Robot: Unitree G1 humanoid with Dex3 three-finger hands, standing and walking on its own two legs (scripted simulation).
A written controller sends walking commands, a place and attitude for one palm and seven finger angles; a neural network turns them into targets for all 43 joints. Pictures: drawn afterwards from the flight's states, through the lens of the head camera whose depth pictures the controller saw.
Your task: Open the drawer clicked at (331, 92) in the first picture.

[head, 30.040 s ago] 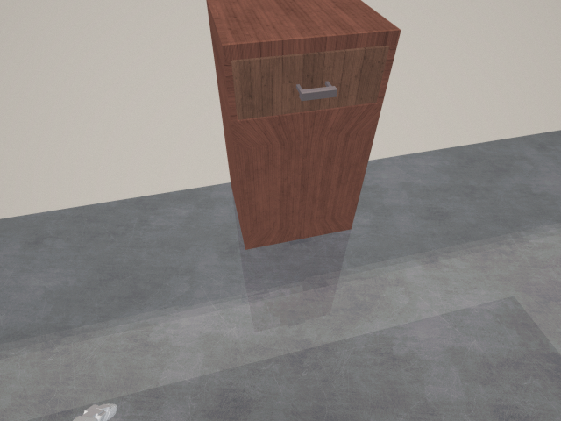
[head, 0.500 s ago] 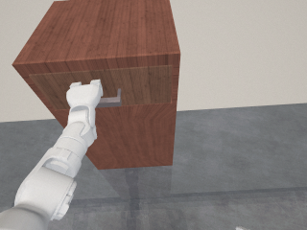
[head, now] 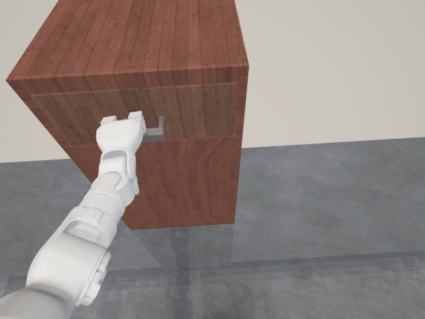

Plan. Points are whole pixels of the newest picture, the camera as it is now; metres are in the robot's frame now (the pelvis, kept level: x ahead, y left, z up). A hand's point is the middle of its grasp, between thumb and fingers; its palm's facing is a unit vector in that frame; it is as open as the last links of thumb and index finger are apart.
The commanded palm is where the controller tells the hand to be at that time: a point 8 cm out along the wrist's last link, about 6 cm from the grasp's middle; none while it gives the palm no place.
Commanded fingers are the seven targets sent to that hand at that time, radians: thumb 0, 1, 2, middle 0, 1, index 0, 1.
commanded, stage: lower the fingers behind the handle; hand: left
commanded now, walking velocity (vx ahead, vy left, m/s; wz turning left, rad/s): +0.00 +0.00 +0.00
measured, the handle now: (142, 128) +0.54 +0.18 +0.00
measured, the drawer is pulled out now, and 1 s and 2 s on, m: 0.00 0.00 0.00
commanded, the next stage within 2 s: lift the fingers back up to retry in 1.12 s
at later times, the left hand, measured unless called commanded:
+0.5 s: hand (146, 148) +0.47 +0.15 +0.02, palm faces +0.01 +0.03 -1.00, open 13.5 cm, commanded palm +0.44 +0.16 +0.04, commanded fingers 0.00 -0.50 0.30 -0.30 -1.20 -0.30 -1.20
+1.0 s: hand (145, 153) +0.46 +0.15 +0.01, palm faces +0.05 +0.03 -1.00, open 14.2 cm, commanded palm +0.43 +0.15 +0.03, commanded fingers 0.00 -0.50 0.30 -0.30 -1.20 -0.30 -1.20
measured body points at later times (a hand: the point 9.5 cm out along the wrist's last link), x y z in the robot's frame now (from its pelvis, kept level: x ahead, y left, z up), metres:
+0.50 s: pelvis -0.02 +0.01 -0.01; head +0.06 +0.00 +0.43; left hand +0.46 +0.15 +0.07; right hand +0.04 -0.24 -0.16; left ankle -0.03 +0.10 -0.72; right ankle +0.00 -0.09 -0.72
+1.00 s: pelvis -0.02 +0.01 -0.02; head +0.06 +0.00 +0.42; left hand +0.45 +0.15 +0.06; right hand +0.03 -0.25 -0.16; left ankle -0.03 +0.10 -0.72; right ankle +0.00 -0.09 -0.72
